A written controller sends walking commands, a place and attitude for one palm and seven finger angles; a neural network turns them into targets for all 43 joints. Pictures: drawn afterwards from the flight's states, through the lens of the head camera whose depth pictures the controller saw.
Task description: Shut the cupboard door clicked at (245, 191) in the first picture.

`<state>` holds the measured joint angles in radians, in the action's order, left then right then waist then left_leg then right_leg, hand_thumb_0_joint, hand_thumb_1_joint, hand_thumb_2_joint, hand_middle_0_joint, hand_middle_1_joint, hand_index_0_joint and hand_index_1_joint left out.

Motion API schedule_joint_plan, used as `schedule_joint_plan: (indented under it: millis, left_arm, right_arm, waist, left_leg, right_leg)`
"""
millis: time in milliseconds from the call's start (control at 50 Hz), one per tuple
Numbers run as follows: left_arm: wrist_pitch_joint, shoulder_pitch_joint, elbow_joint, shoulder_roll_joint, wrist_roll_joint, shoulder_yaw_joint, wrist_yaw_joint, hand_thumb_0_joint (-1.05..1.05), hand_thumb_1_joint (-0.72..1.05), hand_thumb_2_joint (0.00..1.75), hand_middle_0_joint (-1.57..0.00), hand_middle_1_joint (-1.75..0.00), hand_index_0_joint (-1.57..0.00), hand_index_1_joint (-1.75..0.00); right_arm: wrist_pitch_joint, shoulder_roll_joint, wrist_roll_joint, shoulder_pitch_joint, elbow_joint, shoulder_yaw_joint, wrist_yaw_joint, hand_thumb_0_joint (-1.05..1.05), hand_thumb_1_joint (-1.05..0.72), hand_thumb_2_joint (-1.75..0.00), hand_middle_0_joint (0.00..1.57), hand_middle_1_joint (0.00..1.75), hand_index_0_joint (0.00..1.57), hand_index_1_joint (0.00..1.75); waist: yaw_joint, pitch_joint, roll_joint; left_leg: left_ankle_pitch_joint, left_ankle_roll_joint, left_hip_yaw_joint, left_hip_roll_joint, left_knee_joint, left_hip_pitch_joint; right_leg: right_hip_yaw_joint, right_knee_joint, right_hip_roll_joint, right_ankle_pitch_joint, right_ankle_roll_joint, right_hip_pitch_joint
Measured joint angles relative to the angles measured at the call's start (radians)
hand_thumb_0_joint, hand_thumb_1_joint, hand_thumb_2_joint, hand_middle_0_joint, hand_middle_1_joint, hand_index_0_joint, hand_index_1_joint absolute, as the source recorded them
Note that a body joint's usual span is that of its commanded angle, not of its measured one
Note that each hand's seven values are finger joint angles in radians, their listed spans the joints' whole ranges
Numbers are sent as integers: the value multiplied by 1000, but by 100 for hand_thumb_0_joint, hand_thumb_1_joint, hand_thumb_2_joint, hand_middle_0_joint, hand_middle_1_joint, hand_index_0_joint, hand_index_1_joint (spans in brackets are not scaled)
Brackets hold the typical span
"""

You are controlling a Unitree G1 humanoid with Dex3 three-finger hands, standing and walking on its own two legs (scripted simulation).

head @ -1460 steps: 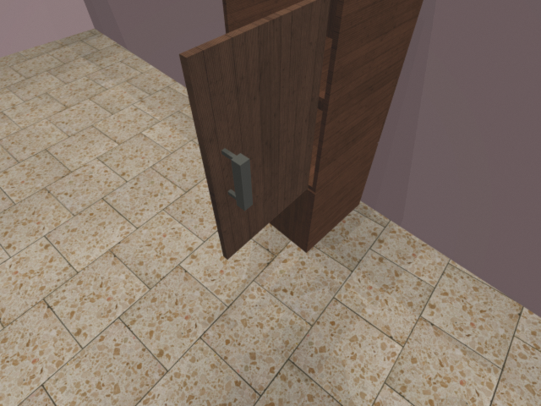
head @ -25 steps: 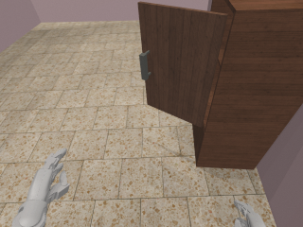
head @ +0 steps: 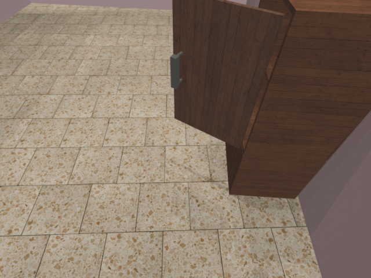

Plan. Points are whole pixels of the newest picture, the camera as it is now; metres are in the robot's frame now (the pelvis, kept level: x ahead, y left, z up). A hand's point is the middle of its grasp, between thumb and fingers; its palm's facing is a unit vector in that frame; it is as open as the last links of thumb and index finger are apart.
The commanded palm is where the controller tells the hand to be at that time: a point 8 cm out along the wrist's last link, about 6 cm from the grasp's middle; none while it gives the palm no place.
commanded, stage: let the arm hang, fingers relaxed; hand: left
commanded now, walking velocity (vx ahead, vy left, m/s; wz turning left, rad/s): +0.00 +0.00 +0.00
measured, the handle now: (177, 70) +0.88 +0.08 -0.03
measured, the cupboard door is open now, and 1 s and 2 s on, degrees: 61 61 61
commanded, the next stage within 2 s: look to check the result in 0.48 s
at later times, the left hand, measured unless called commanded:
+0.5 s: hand out of the picture -0.01 +0.17 -0.18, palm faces +0.02 -0.99 -0.15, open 7.4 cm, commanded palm none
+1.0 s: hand out of the picture +0.02 +0.21 -0.17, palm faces -0.01 -0.97 -0.23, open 7.4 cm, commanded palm none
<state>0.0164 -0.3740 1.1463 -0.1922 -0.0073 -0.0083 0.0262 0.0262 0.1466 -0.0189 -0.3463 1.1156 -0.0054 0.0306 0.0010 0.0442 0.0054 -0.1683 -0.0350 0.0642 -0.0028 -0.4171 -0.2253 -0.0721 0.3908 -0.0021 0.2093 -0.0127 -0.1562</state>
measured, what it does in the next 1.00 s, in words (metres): stands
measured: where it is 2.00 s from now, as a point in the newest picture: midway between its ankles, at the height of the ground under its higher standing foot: outside the picture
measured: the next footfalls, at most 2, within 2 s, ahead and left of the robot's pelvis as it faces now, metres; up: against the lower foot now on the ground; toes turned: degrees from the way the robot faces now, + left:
right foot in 1.96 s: +0.10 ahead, -0.12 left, +0.00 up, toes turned +27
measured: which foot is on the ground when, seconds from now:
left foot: down 0.00-1.00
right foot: down 0.00-1.00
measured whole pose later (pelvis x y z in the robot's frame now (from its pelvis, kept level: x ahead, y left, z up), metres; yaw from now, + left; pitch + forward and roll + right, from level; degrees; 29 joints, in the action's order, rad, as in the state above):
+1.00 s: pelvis +0.01 +0.01 +0.00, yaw -1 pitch -2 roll +0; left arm -0.01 -0.27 1.14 -0.21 -0.01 -0.01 0.02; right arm 0.00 0.20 -0.02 -0.25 1.13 0.01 0.03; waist 0.01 0.04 0.00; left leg -0.17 -0.05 0.09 0.01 -0.37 -0.17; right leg -0.04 0.37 -0.02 0.21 0.01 -0.12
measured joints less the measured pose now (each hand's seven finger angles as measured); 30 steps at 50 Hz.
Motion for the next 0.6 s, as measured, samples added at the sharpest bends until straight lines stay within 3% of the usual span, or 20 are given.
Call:
schedule_joint_plan:
  millis: [320,600]
  left_arm:
    - [-19,40,-13,80,-7,8,6,1,91,90,-20,-30,-20,-29]
    - [-25,52,-12,50,-5,2,5,1,91,90,-20,-30,-20,-29]
  right_arm:
    - [-18,-34,-1,25,2,7,3,1,-91,-90,20,29,20,30]
    - [-22,-7,1,30,10,12,4,1,-91,-90,20,29,20,30]
  waist:
    - [4,-45,-7]
    - [8,-26,-13]
  left_leg:
    - [5,-16,24,17,17,9]
    - [-2,-14,26,15,22,24]
  right_leg:
    - [23,20,-19,7,16,-14]
    - [27,6,-16,7,16,3]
